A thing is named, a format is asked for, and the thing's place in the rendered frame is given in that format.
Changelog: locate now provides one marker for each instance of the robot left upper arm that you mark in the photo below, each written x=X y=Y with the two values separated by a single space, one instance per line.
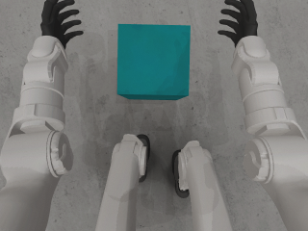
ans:
x=33 y=164

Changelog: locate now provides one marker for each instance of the robot foot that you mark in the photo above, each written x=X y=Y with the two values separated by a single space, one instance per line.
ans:
x=146 y=142
x=175 y=162

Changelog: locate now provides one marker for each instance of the left robot forearm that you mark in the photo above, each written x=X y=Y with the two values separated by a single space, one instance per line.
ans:
x=42 y=90

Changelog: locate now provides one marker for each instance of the robot right hand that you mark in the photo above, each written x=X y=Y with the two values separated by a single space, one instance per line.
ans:
x=247 y=24

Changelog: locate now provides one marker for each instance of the carton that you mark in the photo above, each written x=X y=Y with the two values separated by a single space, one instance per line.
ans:
x=153 y=61

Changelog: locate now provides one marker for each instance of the robot left hand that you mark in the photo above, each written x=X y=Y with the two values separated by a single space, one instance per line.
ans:
x=52 y=20

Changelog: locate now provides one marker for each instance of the robot left foot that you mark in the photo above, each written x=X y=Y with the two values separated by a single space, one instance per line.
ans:
x=146 y=142

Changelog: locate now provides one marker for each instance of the robot right upper arm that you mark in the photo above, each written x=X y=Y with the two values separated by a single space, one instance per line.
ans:
x=280 y=164

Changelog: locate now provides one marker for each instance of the right robot forearm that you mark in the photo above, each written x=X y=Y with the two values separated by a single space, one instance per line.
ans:
x=265 y=105

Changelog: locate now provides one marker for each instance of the robot right foot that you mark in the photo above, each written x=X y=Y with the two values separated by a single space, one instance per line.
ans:
x=175 y=162

